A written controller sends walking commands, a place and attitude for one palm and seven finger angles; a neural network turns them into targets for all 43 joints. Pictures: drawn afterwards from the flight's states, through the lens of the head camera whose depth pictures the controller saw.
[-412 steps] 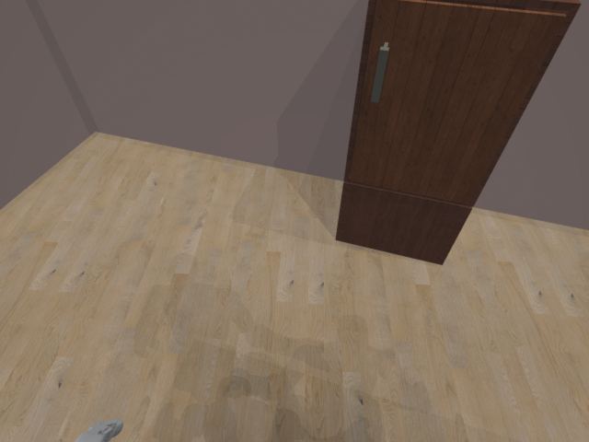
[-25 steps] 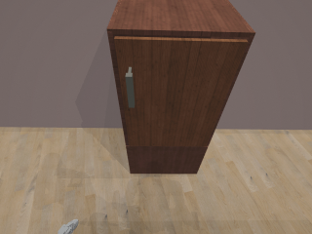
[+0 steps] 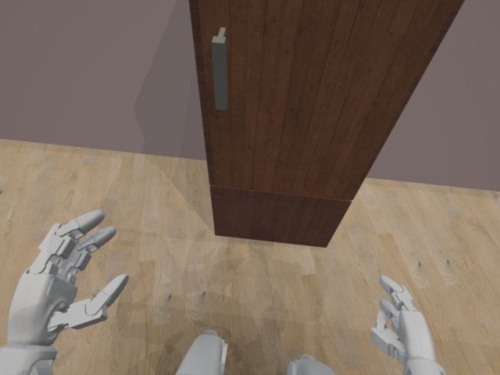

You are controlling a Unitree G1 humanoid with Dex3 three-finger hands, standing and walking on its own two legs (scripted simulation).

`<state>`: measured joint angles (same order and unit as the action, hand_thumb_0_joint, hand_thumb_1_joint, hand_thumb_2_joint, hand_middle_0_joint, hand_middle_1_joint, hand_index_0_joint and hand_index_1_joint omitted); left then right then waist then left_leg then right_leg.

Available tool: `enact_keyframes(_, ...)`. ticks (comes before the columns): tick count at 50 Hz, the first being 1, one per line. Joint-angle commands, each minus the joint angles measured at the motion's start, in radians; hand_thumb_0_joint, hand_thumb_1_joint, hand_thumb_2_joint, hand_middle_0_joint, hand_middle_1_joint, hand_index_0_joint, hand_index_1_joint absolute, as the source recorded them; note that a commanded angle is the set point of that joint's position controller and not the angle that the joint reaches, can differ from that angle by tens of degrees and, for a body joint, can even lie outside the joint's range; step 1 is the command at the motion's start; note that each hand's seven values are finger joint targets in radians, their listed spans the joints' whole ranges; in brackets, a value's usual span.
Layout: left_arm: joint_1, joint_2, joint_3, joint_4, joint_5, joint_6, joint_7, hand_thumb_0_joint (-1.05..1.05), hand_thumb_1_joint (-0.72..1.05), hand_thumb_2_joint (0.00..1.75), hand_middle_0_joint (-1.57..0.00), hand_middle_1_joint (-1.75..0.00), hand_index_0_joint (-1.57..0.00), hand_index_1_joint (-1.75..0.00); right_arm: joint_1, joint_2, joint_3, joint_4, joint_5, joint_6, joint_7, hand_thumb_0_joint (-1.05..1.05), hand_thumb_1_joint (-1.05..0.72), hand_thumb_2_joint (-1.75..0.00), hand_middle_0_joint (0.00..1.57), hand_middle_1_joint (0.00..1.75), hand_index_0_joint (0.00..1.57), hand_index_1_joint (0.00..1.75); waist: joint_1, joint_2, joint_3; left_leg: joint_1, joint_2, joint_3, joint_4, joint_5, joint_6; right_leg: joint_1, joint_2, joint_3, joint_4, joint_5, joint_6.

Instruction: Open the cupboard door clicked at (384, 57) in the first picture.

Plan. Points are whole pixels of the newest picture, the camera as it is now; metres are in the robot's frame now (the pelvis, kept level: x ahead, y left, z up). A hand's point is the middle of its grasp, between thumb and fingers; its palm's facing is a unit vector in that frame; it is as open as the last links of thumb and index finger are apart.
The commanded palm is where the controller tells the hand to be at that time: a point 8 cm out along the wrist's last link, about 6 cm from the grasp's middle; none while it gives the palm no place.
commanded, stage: raise the hand with hooked fingers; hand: left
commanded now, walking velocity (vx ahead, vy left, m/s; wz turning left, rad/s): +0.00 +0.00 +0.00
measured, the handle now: (222, 70) +0.63 +0.15 +0.13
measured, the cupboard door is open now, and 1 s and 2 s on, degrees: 0 0 0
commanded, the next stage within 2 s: move the hooked fingers beside the handle in 1.50 s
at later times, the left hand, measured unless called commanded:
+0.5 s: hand (90, 238) +0.26 +0.26 +0.09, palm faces -0.03 -1.00 -0.05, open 12.6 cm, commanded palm +0.24 +0.32 +0.11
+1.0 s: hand (58, 179) +0.31 +0.31 +0.15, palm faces +0.04 -1.00 -0.06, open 14.0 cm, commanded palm +0.28 +0.35 +0.14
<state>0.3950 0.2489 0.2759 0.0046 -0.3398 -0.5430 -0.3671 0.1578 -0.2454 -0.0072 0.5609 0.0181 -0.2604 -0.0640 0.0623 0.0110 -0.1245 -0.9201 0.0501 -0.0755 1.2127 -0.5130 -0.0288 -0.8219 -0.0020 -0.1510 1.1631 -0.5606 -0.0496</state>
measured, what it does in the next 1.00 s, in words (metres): rises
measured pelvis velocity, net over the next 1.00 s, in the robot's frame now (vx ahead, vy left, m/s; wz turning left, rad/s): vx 0.02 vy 0.04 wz -0.02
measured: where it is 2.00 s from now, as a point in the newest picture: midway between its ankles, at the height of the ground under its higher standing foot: outside the picture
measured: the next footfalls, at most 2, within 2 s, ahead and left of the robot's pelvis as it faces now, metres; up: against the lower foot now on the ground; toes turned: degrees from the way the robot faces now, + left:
none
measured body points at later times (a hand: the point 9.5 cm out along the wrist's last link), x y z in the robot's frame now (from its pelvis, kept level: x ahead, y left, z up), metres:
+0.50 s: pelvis +0.01 +0.03 +0.03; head +0.06 +0.05 +0.48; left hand +0.26 +0.32 +0.09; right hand +0.15 -0.24 -0.04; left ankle +0.05 +0.13 -0.64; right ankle +0.01 -0.10 -0.64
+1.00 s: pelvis +0.02 +0.04 +0.06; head +0.05 +0.05 +0.50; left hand +0.30 +0.36 +0.15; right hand +0.17 -0.20 -0.02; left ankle +0.05 +0.13 -0.64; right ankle +0.01 -0.10 -0.64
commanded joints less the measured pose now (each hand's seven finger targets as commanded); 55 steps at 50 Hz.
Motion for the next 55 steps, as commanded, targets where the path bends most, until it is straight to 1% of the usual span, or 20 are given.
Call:
enact_keyframes(1,-0.183,0.235,0.073,-0.026,-0.012,0.107,-0.086,0.0,0.18,0.59,-0.25,-0.76,-0.25,-0.76,0.031,-0.148,-0.044,-0.114,0.026,-0.03,-0.035,0.0,-0.9,-0.9,0.2,0.3,0.2,0.3,-0.107,0.006,-0.125,0.097,-0.038,0.045,-0.174,0.155,0.063,0.115,0.009,0.223,-0.337,0.079,0.039)
enact_keyframes(3,-0.119,0.286,0.162,0.039,-0.048,0.219,-0.102,0.0,0.13,0.57,-0.25,-0.8,-0.25,-0.8,0.01,-0.145,-0.041,-0.153,0.032,-0.012,-0.039,0.0,-0.9,-0.9,0.2,0.3,0.2,0.3,-0.039,-0.018,-0.184,0.111,-0.05,0.053,-0.2,0.198,0.059,0.229,-0.004,0.242,-0.362,0.105,0.044)
enact_keyframes(5,-0.106,0.305,0.226,0.005,-0.083,0.276,-0.085,0.0,0.08,0.55,-0.26,-0.82,-0.26,-0.82,0.006,-0.128,-0.034,-0.181,0.031,0.005,-0.035,0.0,-0.9,-0.9,0.2,0.3,0.2,0.3,-0.01,-0.04,-0.249,0.137,-0.056,0.057,-0.223,0.251,0.054,0.322,-0.026,0.244,-0.374,0.201,0.063)
enact_keyframes(8,-0.105,0.29,0.282,-0.014,-0.106,0.246,-0.014,0.0,0.01,0.52,-0.26,-0.87,-0.26,-0.87,0.004,-0.105,-0.032,-0.18,0.02,0.005,-0.026,0.0,-0.9,-0.9,0.2,0.3,0.2,0.3,0.008,-0.086,-0.231,0.142,-0.05,0.047,-0.249,0.285,0.045,0.342,-0.024,0.227,-0.362,0.281,0.07)
enact_keyframes(11,-0.149,0.229,0.213,-0.07,-0.071,0.144,0.033,0.0,-0.06,0.49,-0.27,-0.92,-0.27,-0.92,0.041,-0.11,-0.04,-0.157,0.013,-0.01,-0.01,0.0,-0.9,-0.9,0.2,0.3,0.2,0.3,-0.028,-0.009,-0.198,0.208,-0.048,0.055,-0.29,0.294,0.045,0.254,0.001,0.167,-0.333,0.289,0.057)
enact_keyframes(13,-0.192,0.195,0.145,-0.061,-0.049,0.1,0.027,0.0,-0.1,0.47,-0.27,-0.94,-0.27,-0.94,0.056,-0.126,-0.042,-0.144,0.011,-0.019,-0.004,0.0,-0.9,-0.9,0.2,0.3,0.2,0.3,-0.056,0.025,-0.157,0.233,-0.048,0.054,-0.296,0.282,0.051,0.191,0.017,0.143,-0.322,0.26,0.044)
enact_keyframes(16,-0.233,0.209,0.108,0.01,-0.027,0.083,-0.016,0.0,-0.17,0.44,-0.28,-0.99,-0.28,-0.99,0.087,-0.155,-0.048,-0.126,0.02,-0.029,-0.011,0.0,-0.9,-0.9,0.2,0.3,0.2,0.3,-0.089,-0.005,-0.131,0.234,-0.046,0.048,-0.315,0.204,0.055,0.145,0.017,0.135,-0.347,0.152,0.043)
enact_keyframes(18,-0.286,0.251,0.116,0.0,-0.029,0.093,-0.045,0.0,-0.22,0.42,-0.28,-1.02,-0.28,-1.02,0.094,-0.17,-0.047,-0.13,0.026,-0.033,-0.02,0.0,-0.9,-0.9,0.2,0.3,0.2,0.3,-0.085,0.035,-0.141,0.267,-0.048,0.042,-0.336,0.2,0.058,0.153,0.021,0.125,-0.349,0.152,0.033)
enact_keyframes(19,-0.307,0.28,0.136,-0.035,-0.033,0.097,-0.052,0.0,-0.24,0.41,-0.28,-1.03,-0.28,-1.03,0.089,-0.169,-0.048,-0.133,0.028,-0.035,-0.023,0.0,-0.9,-0.9,0.2,0.3,0.2,0.3,-0.074,0.069,-0.183,0.3,-0.047,0.044,-0.354,0.203,0.058,0.176,0.018,0.124,-0.354,0.16,0.032)
enact_keyframes(23,-0.301,0.354,0.222,-0.11,-0.041,0.11,-0.014,0.0,-0.34,0.37,-0.29,-1.1,-0.29,-1.1,0.089,-0.164,-0.04,-0.137,0.023,-0.042,-0.029,0.0,-0.9,-0.9,0.2,0.3,0.2,0.3,-0.036,0.121,-0.253,0.406,-0.039,0.022,-0.402,0.308,0.048,0.235,0.03,0.083,-0.333,0.261,0.017)
enact_keyframes(24,-0.306,0.328,0.208,-0.128,-0.044,0.109,0.0,0.0,-0.36,0.36,-0.29,-1.11,-0.29,-1.11,0.083,-0.156,-0.035,-0.14,0.023,-0.04,-0.026,0.0,-0.9,-0.9,0.2,0.3,0.2,0.3,-0.038,0.133,-0.246,0.423,-0.038,0.02,-0.415,0.324,0.044,0.237,0.029,0.075,-0.336,0.272,0.018)
enact_keyframes(28,-0.319,0.29,0.191,-0.022,-0.042,0.15,0.026,0.0,-0.45,0.32,-0.3,-1.17,-0.3,-1.17,0.082,-0.158,-0.026,-0.138,0.025,-0.02,-0.016,0.0,-0.9,-0.9,0.2,0.3,0.2,0.3,-0.05,0.116,-0.135,0.407,-0.034,0.007,-0.445,0.295,0.032,0.216,0.038,0.057,-0.352,0.263,0.017)
enact_keyframes(33,-0.417,0.262,0.118,0.08,-0.015,0.248,-0.02,0.0,-0.5,0.3,-0.3,-1.2,-0.3,-1.2,0.084,-0.172,-0.021,-0.157,0.034,0.003,-0.02,0.0,-0.9,-0.9,0.2,0.3,0.2,0.3,-0.073,0.09,-0.095,0.419,-0.032,-0.001,-0.482,0.243,0.03,0.215,0.039,0.055,-0.389,0.252,0.019)
enact_keyframes(37,-0.526,0.331,0.166,0.07,-0.012,0.261,-0.042,0.0,-0.5,0.3,-0.3,-1.2,-0.3,-1.2,0.08,-0.174,-0.017,-0.162,0.031,0.01,-0.031,0.0,-0.9,-0.9,0.2,0.3,0.2,0.3,-0.071,0.041,-0.147,0.444,-0.036,0.004,-0.486,0.261,0.037,0.251,0.038,0.062,-0.41,0.263,0.023)
enact_keyframes(38,-0.56,0.365,0.194,0.07,-0.018,0.251,-0.044,0.0,-0.5,0.3,-0.3,-1.2,-0.3,-1.2,0.08,-0.176,-0.014,-0.159,0.027,0.012,-0.034,0.0,-0.9,-0.9,0.2,0.3,0.2,0.3,-0.067,0.05,-0.15,0.453,-0.039,0.006,-0.481,0.274,0.036,0.263,0.043,0.066,-0.409,0.272,0.018)
enact_keyframes(43,-0.644,0.407,0.234,0.064,-0.022,0.204,-0.043,0.0,-0.5,0.3,-0.3,-1.2,-0.3,-1.2,0.075,-0.165,-0.004,-0.139,0.023,0.011,-0.04,0.0,-0.9,-0.9,0.2,0.3,0.2,0.3,-0.056,0.122,-0.193,0.521,-0.037,0.004,-0.491,0.326,0.028,0.287,0.042,0.071,-0.416,0.3,0.01)
enact_keyframes(47,-0.641,0.391,0.21,0.16,-0.014,0.243,-0.069,0.0,-0.5,0.3,-0.3,-1.2,-0.3,-1.2,0.074,-0.166,-0.004,-0.129,0.031,0.015,-0.042,0.0,-0.9,-0.9,0.2,0.3,0.2,0.3,-0.061,0.133,-0.16,0.511,-0.038,0.01,-0.51,0.316,0.031,0.289,0.035,0.072,-0.441,0.302,0.016)
enact_keyframes(50,-0.671,0.419,0.224,0.206,-0.022,0.289,-0.097,0.0,-0.5,0.3,-0.3,-1.2,-0.3,-1.2,0.08,-0.175,-0.006,-0.132,0.036,0.022,-0.046,0.0,-0.9,-0.9,0.2,0.3,0.2,0.3,-0.061,0.103,-0.158,0.506,-0.041,0.017,-0.518,0.314,0.038,0.311,0.035,0.074,-0.461,0.317,0.017)
enact_keyframes(51,-0.651,0.4,0.212,0.234,-0.023,0.301,-0.102,0.0,-0.5,0.3,-0.3,-1.2,-0.3,-1.2,0.082,-0.175,-0.007,-0.135,0.037,0.024,-0.046,0.0,-0.9,-0.9,0.2,0.3,0.2,0.3,-0.06,0.078,-0.144,0.498,-0.042,0.017,-0.522,0.314,0.038,0.313,0.034,0.072,-0.465,0.317,0.018)
enact_keyframes(55,-0.615,0.396,0.227,0.231,-0.04,0.297,-0.109,0.0,-0.5,0.3,-0.3,-1.2,-0.3,-1.2,0.09,-0.176,-0.015,-0.147,0.033,0.028,-0.038,0.0,-0.9,-0.9,0.2,0.3,0.2,0.3,-0.047,0.036,-0.17,0.49,-0.05,0.036,-0.508,0.36,0.044,0.348,0.035,0.08,-0.466,0.375,0.021)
